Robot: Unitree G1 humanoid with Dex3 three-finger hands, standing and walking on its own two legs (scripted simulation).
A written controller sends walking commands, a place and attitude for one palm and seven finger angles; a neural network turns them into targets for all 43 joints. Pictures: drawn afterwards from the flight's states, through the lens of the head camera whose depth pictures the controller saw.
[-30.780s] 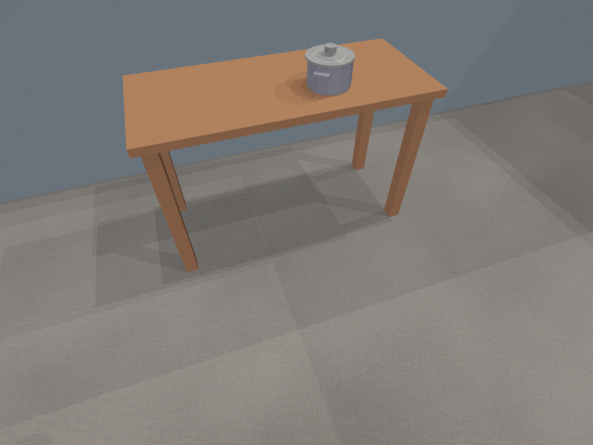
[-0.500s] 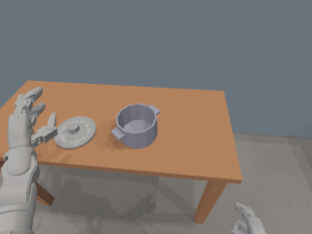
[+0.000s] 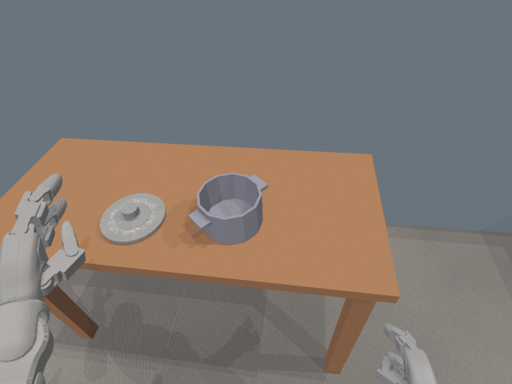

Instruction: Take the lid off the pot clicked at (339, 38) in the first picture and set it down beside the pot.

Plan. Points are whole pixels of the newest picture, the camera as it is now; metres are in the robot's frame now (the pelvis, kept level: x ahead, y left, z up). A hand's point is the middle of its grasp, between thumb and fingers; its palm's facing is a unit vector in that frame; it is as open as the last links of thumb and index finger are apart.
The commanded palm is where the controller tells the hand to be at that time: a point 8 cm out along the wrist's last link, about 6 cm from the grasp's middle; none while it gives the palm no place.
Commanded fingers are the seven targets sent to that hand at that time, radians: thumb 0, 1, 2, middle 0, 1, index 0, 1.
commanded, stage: draw the hand back to the body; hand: left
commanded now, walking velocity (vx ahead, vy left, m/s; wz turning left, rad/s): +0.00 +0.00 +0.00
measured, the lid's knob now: (130, 210) +0.51 +0.38 -0.09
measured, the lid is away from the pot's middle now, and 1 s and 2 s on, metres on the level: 0.26 0.26 0.26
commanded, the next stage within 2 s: step back with the hand held close in 0.42 s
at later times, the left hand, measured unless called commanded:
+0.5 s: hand (52, 296) +0.17 +0.25 +0.15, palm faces +0.39 -0.84 -0.36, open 7.4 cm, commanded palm +0.12 +0.30 +0.17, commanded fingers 0.00 0.90 0.90 -0.20 -0.30 -0.20 -0.30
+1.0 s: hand (22, 313) +0.15 +0.28 +0.15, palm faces +0.25 -0.82 -0.51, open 7.4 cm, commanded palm +0.09 +0.33 +0.17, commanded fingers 0.00 0.90 0.90 -0.20 -0.30 -0.20 -0.30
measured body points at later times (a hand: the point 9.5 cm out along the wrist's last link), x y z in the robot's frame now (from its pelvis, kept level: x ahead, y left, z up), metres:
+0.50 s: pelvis +0.00 +0.02 +0.00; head -0.03 -0.01 +0.45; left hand +0.14 +0.30 +0.17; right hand +0.20 -0.19 -0.08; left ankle +0.00 +0.12 -0.74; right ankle -0.02 -0.08 -0.74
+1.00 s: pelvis -0.04 +0.05 -0.01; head +0.00 +0.06 +0.44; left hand +0.13 +0.32 +0.17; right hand +0.14 -0.19 -0.09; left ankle +0.00 +0.12 -0.74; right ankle -0.02 -0.08 -0.74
